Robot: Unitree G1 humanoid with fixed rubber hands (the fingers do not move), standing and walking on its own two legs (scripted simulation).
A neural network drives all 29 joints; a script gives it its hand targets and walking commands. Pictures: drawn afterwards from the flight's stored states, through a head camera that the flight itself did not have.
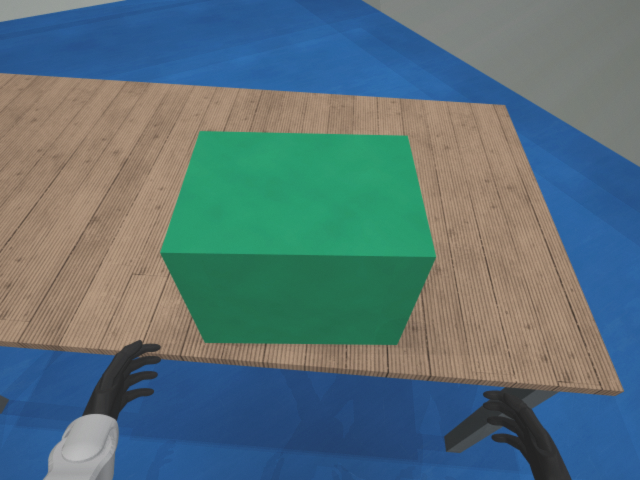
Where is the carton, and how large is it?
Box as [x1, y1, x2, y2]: [160, 131, 435, 344]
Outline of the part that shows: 200,131 160,253 204,341 261,343 396,344 435,258 407,136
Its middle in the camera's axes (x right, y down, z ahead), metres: -0.03 +0.01 +0.57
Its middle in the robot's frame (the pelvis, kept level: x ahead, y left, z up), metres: +0.44 +0.07 +0.02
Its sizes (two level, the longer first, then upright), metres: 0.297 0.215 0.233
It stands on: a table, 0.66 m high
